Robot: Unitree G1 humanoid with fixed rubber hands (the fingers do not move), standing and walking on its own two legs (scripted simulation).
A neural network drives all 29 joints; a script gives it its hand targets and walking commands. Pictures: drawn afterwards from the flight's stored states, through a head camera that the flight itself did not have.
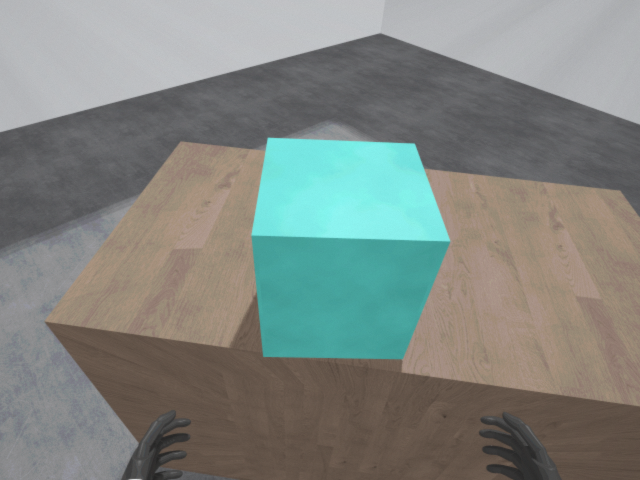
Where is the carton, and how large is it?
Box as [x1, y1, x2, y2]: [251, 138, 449, 358]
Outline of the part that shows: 268,138 251,235 263,356 402,358 449,243 446,230 415,145 411,143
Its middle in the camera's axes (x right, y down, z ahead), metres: +0.03 +0.02 +0.56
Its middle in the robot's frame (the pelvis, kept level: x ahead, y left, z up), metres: +0.43 +0.01 +0.07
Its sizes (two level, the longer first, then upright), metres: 0.210 0.200 0.250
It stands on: a pedestal, 0.73 m high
